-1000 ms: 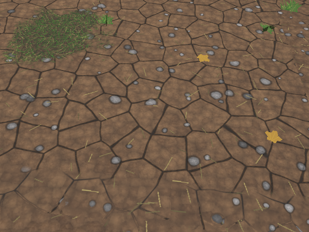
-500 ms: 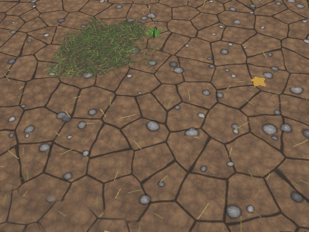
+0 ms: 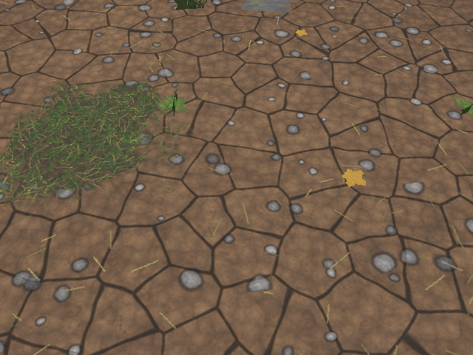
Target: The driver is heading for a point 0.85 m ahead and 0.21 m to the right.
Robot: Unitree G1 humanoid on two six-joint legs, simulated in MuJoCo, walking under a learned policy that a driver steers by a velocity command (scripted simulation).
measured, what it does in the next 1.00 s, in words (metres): walks ahead, turning right: right foot, then left foot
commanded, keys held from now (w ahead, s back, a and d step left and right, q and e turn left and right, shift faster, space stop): w+e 0.48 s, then w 0.52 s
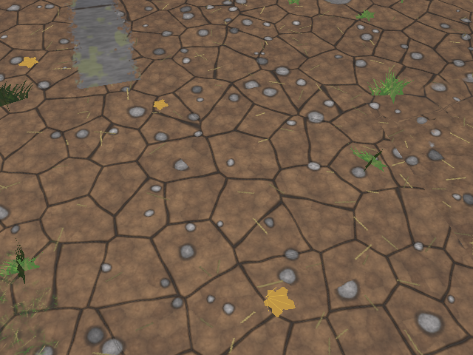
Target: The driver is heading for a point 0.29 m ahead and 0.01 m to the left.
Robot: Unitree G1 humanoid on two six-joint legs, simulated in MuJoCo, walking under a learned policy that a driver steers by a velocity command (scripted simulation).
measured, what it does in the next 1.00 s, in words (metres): walks ahead: right foot, then left foot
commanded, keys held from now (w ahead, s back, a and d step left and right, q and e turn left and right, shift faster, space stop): w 0.08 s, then no key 0.92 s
